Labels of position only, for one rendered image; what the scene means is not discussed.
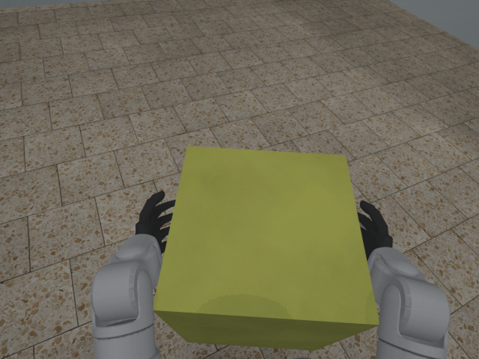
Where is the right robot forearm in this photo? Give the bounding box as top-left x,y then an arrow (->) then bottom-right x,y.
367,247 -> 451,359

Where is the carton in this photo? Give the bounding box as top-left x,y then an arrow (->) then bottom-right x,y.
153,146 -> 379,351

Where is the right robot hand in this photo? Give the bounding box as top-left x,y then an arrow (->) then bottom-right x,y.
357,200 -> 393,261

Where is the left robot hand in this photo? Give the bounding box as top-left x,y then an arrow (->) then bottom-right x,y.
135,191 -> 176,254

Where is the left robot forearm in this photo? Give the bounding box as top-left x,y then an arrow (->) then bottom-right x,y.
91,234 -> 162,359

